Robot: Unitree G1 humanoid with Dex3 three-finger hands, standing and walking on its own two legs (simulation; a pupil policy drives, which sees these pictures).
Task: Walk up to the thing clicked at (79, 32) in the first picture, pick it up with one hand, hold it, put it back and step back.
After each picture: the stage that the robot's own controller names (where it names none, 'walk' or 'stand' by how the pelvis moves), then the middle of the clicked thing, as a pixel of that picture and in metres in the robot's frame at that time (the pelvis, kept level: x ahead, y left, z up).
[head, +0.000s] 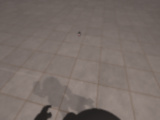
stand; (79, 34) +2.16 +0.37 -0.72
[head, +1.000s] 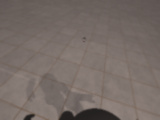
walk; (84, 39) +2.04 +0.18 -0.70
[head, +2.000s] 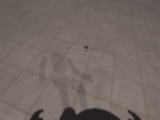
walk; (85, 48) +1.40 +0.08 -0.71
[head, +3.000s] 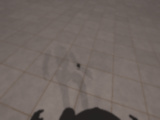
walk; (78, 66) +0.92 +0.15 -0.71
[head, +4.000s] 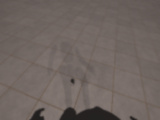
walk; (72, 82) +0.60 +0.19 -0.71
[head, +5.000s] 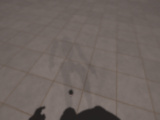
walk; (71, 93) +0.39 +0.20 -0.71
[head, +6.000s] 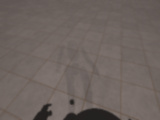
stand; (72, 102) +0.31 +0.21 -0.72
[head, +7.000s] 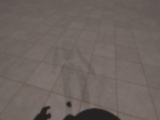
stand; (69, 104) +0.28 +0.23 -0.72
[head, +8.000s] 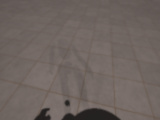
stand; (67, 103) +0.27 +0.24 -0.72
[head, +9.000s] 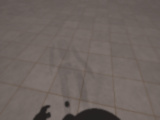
stand; (67, 104) +0.26 +0.25 -0.72
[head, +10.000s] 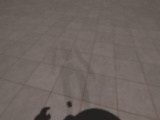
stand; (69, 104) +0.28 +0.22 -0.73
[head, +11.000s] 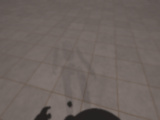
stand; (69, 104) +0.29 +0.22 -0.73
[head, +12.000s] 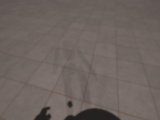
stand; (70, 104) +0.29 +0.22 -0.73
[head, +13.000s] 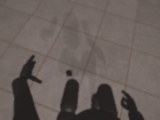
go down; (69, 73) +0.37 +0.19 -0.45
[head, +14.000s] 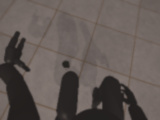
go down; (66, 65) +0.40 +0.21 -0.32
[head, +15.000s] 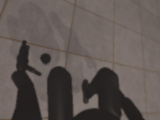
close in; (45, 59) +0.39 +0.24 -0.23
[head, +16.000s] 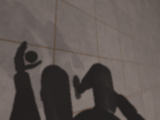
close; (31, 58) +0.39 +0.25 -0.23
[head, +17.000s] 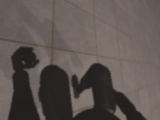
lift; (28, 58) +0.38 +0.26 -0.23
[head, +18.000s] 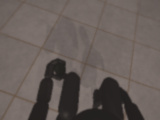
lift; (60, 71) +0.30 +0.22 -0.07
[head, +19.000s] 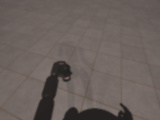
hold; (65, 73) +0.33 +0.17 +0.05
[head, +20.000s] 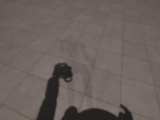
hold; (67, 74) +0.33 +0.17 +0.01
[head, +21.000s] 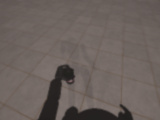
crouch; (69, 76) +0.32 +0.15 +0.00
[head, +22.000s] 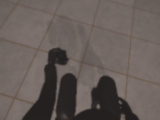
crouch; (62, 58) +0.42 +0.19 -0.09
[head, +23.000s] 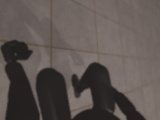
lower; (22, 52) +0.43 +0.27 -0.23
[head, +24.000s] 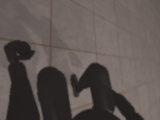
lower; (24, 51) +0.42 +0.27 -0.23
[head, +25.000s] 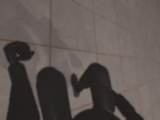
lower; (23, 52) +0.42 +0.27 -0.23
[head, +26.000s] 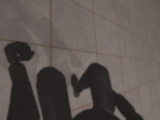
lower; (24, 52) +0.42 +0.27 -0.23
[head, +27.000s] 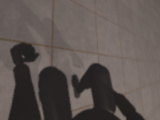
loosen; (28, 54) +0.41 +0.26 -0.23
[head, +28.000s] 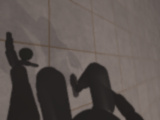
withdraw; (25, 55) +0.40 +0.26 -0.23
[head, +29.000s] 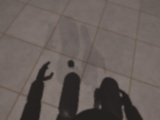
walk; (71, 64) +0.43 +0.19 -0.35
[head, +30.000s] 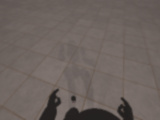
stand; (73, 99) +0.35 +0.16 -0.66
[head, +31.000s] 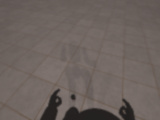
stand; (73, 97) +0.36 +0.18 -0.67
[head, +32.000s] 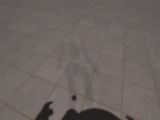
stand; (74, 98) +0.36 +0.16 -0.70
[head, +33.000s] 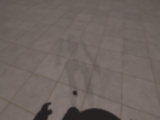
walk; (75, 93) +0.37 +0.18 -0.71
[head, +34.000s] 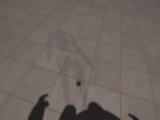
walk; (78, 84) +0.47 +0.08 -0.71
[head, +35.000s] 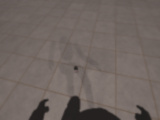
walk; (75, 69) +0.70 +0.24 -0.69
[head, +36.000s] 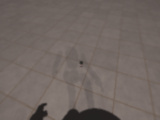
stand; (81, 64) +0.96 +0.20 -0.70
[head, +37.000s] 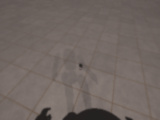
stand; (80, 66) +0.97 +0.19 -0.72
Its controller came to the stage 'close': yes
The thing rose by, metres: 0.71
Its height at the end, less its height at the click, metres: +0.00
